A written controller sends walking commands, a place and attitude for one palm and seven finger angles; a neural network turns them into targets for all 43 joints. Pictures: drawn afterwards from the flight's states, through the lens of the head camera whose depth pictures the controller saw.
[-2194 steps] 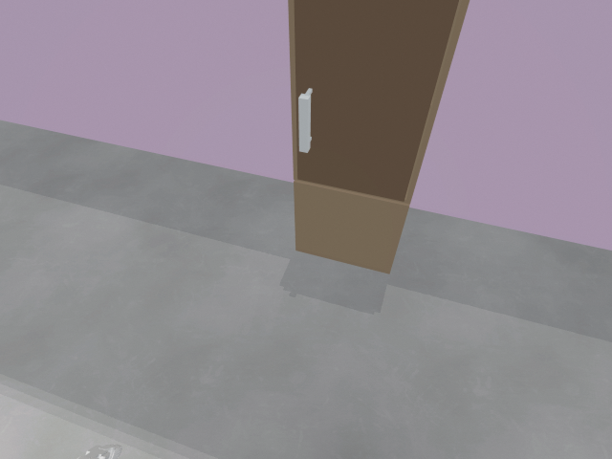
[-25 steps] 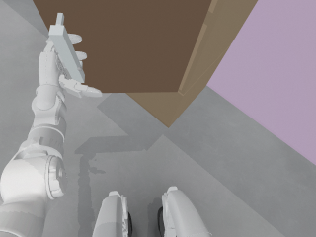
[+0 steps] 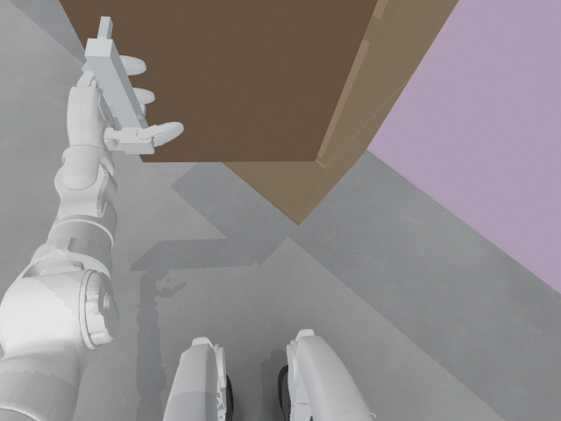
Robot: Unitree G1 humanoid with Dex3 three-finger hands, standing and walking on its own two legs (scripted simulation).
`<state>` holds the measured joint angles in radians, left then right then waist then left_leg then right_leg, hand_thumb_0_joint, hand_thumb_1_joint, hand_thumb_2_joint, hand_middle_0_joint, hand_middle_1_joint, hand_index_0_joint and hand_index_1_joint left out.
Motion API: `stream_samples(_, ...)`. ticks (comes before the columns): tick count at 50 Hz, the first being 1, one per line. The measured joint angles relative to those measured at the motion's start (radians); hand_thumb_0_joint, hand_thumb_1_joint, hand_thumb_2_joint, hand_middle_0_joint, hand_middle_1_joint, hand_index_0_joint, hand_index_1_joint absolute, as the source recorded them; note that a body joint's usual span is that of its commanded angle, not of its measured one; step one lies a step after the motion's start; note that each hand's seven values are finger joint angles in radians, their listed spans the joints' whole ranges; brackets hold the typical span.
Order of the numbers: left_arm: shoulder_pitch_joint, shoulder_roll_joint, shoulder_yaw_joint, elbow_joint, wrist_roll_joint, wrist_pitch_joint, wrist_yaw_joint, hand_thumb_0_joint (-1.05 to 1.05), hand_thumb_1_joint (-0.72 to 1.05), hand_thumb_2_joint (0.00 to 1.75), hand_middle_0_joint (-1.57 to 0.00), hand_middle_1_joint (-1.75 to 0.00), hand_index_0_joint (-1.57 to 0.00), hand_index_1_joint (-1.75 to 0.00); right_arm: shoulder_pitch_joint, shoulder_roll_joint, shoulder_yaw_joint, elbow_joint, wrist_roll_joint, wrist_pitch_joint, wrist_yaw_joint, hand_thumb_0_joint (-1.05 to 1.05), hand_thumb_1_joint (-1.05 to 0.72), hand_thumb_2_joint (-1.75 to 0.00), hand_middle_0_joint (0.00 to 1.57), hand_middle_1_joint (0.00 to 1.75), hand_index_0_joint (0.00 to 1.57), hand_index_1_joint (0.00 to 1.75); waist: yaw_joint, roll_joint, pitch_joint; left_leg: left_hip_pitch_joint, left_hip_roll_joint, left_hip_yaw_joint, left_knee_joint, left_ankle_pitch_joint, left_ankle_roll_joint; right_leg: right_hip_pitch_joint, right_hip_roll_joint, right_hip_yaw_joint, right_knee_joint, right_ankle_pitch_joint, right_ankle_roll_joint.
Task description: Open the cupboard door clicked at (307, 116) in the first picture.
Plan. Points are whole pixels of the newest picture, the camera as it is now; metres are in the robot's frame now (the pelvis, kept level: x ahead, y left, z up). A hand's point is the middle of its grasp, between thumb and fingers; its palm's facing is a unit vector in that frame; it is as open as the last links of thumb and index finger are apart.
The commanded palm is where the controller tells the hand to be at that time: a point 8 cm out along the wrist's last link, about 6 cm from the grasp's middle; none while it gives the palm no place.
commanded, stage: close the thumb around the handle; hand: left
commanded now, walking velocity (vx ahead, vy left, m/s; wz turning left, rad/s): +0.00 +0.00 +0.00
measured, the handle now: (124, 86) +0.57 +0.17 +0.04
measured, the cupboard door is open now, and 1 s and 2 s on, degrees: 45 68 91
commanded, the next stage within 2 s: pull the door open along its arc in 0.36 s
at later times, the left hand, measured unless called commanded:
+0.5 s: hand (141, 116) +0.52 +0.15 +0.04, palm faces +0.00 -1.00 -0.02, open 5.8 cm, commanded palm +0.50 +0.19 +0.04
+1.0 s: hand (169, 202) +0.39 +0.11 +0.04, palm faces +0.10 -0.99 +0.08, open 6.4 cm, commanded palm +0.33 +0.17 +0.04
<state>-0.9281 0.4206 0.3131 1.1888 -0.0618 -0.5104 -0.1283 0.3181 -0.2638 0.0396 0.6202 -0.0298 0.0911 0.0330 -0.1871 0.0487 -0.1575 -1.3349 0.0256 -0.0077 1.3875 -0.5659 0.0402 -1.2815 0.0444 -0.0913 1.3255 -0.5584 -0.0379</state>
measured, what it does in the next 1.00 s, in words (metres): stands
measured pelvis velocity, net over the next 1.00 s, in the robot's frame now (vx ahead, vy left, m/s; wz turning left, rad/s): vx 0.03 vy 0.00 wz -0.01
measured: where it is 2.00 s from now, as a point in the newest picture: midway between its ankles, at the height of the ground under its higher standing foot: outside the picture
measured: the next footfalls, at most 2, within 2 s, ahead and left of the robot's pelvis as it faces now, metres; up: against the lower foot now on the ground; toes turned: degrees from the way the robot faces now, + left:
none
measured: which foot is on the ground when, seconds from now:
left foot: down 0.00-1.00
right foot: down 0.00-1.00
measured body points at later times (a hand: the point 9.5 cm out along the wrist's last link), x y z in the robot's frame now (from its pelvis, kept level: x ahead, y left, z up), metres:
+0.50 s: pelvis +0.00 +0.00 +0.00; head +0.17 +0.03 +0.42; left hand +0.52 +0.20 +0.04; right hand +0.02 -0.26 -0.11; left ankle +0.03 +0.09 -0.60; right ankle +0.03 -0.10 -0.60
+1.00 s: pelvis +0.03 +0.00 +0.03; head +0.15 +0.01 +0.47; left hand +0.38 +0.16 +0.04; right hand +0.13 -0.25 -0.09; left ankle +0.03 +0.09 -0.60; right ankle +0.03 -0.10 -0.60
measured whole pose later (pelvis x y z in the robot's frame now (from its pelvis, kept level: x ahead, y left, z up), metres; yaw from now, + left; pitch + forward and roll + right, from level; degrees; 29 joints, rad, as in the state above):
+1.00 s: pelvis +0.03 +0.00 +0.03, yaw +0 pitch +24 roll -2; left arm -0.21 0.06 0.06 0.50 -0.12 -0.50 0.11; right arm 0.28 -0.23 -0.01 0.54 -0.02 0.09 0.07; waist -0.07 0.02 -0.19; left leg -1.10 0.02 0.04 1.24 -0.57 0.04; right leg -1.08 0.05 -0.03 1.21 -0.56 -0.03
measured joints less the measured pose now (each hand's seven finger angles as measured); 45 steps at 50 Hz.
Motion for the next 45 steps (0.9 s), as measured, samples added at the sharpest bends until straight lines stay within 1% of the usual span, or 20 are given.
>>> stream_samples(3,-0.004,0.006,0.0,-0.006,0.001,0.001,-0.002,0.0,0.16,0.58,-0.35,-1.27,-0.34,-1.27,0.001,0.0,-0.002,0.0,-0.002,-0.001,0.0,0.01,-0.91,-0.9,0.2,0.3,0.21,0.3,-0.003,0.0,-0.001,-0.01,0.0,-0.001,0.007,-0.002,0.0,-0.009,0.0,-0.001,0.006,-0.002,0.0)
stream_samples(8,0.003,0.003,-0.001,-0.022,-0.006,0.007,-0.007,0.0,0.43,0.7,-0.37,-1.3,-0.37,-1.3,0.005,0.0,-0.004,0.003,0.0,0.005,0.002,0.01,-0.91,-0.9,0.2,0.3,0.2,0.3,0.001,0.001,0.001,-0.009,0.001,0.001,0.007,-0.004,0.0,-0.009,0.001,0.001,0.007,-0.003,0.001)
stream_samples(13,0.008,0.001,0.0,-0.025,-0.002,0.016,-0.005,0.01,0.67,0.8,-0.38,-1.33,-0.39,-1.33,0.008,0.001,-0.003,0.002,0.001,0.007,0.002,0.01,-0.91,-0.9,0.2,0.3,0.2,0.3,0.002,0.003,0.0,-0.003,0.001,0.002,0.001,-0.004,0.001,-0.004,0.002,0.003,0.0,-0.002,0.002)
stream_samples(17,0.009,-0.007,0.005,-0.022,-0.012,0.012,-0.001,0.02,0.67,0.82,-0.39,-1.34,-0.39,-1.34,0.009,0.003,-0.003,0.003,0.0,0.007,0.003,0.01,-0.91,-0.9,0.2,0.3,0.2,0.3,0.001,0.002,0.001,0.002,0.001,0.003,-0.003,-0.004,0.001,0.001,0.002,0.004,-0.004,-0.002,0.002)
stream_samples(27,0.01,-0.005,0.011,-0.02,-0.002,0.011,-0.002,0.02,0.67,0.82,-0.4,-1.35,-0.4,-1.35,0.007,0.002,-0.003,-0.002,-0.001,0.01,0.004,0.01,-0.91,-0.9,0.2,0.3,0.2,0.3,-0.002,0.0,-0.004,0.0,0.002,0.003,0.002,-0.007,0.002,-0.001,0.003,0.004,0.0,-0.004,0.003)
stream_samples(32,0.06,-0.023,0.012,-0.073,-0.015,0.017,0.001,0.02,0.68,0.8,-0.4,-1.35,-0.39,-1.35,0.008,0.005,-0.009,-0.011,0.004,0.018,0.008,0.01,-0.91,-0.9,0.2,0.3,0.2,0.3,0.004,0.0,-0.006,0.017,0.004,0.013,-0.009,-0.008,0.003,0.01,0.006,0.015,-0.007,-0.002,0.005)
stream_samples(36,0.144,-0.061,0.001,-0.148,-0.036,0.013,0.011,0.02,0.68,0.77,-0.38,-1.35,-0.38,-1.35,0.009,0.009,-0.016,-0.02,0.012,0.026,0.014,0.01,-0.91,-0.9,0.2,0.3,0.2,0.3,0.018,0.0,-0.008,0.052,0.006,0.026,-0.032,-0.008,0.005,0.038,0.008,0.029,-0.025,0.0,0.007)
stream_samples(39,0.235,-0.101,-0.024,-0.233,-0.055,0.011,0.017,0.02,0.67,0.73,-0.37,-1.35,-0.37,-1.35,0.01,0.016,-0.021,-0.029,0.02,0.029,0.02,0.01,-0.91,-0.9,0.2,0.3,0.2,0.3,0.033,-0.004,-0.012,0.088,0.005,0.035,-0.058,-0.006,0.005,0.068,0.008,0.039,-0.044,0.001,0.008)
stream_samples(42,0.36,-0.149,-0.069,-0.351,-0.075,0.013,0.024,0.02,0.66,0.71,-0.36,-1.35,-0.36,-1.35,0.01,0.022,-0.029,-0.041,0.029,0.027,0.027,0.01,-0.91,-0.9,0.2,0.3,0.2,0.3,0.052,-0.007,-0.019,0.13,0.004,0.043,-0.088,-0.004,0.005,0.106,0.007,0.048,-0.068,0.003,0.009)
stream_samples(45,0.507,-0.2,-0.13,-0.484,-0.088,0.012,0.029,0.02,0.65,0.69,-0.34,-1.35,-0.36,-1.35,0.002,0.026,-0.036,-0.056,0.035,0.022,0.033,0.01,-0.91,-0.9,0.2,0.3,0.2,0.3,0.073,-0.012,-0.026,0.176,0.001,0.047,-0.116,-0.003,0.004,0.148,0.006,0.054,-0.091,0.002,0.009)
